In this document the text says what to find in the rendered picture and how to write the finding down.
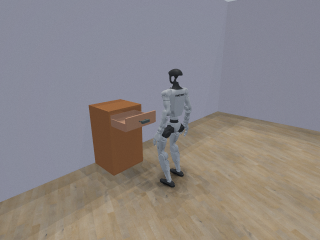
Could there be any robot right upper arm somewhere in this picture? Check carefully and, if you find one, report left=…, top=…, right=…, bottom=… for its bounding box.
left=182, top=87, right=192, bottom=111

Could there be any left robot foot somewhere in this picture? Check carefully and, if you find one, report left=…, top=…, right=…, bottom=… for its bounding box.
left=160, top=178, right=175, bottom=188

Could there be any robot head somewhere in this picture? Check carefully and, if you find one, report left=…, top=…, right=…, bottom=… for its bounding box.
left=168, top=68, right=183, bottom=90

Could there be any right robot hand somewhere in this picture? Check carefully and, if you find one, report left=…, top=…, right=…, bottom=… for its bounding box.
left=180, top=123, right=189, bottom=137

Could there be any left robot hand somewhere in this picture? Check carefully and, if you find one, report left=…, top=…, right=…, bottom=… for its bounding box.
left=153, top=132, right=163, bottom=149

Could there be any robot left upper arm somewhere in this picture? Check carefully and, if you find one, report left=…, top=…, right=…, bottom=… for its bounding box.
left=161, top=89, right=171, bottom=116

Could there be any drawer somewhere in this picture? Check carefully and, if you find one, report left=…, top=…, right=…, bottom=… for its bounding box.
left=110, top=110, right=156, bottom=132

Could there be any cabinet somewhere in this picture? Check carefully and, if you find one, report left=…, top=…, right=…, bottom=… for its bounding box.
left=88, top=99, right=143, bottom=176

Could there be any right robot forearm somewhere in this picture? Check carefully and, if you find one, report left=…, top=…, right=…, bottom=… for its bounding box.
left=183, top=109, right=192, bottom=125

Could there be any handle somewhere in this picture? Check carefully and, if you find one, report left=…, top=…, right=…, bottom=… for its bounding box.
left=139, top=119, right=150, bottom=124

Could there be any left robot forearm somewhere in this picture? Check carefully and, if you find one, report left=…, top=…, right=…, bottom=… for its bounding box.
left=157, top=109, right=168, bottom=134

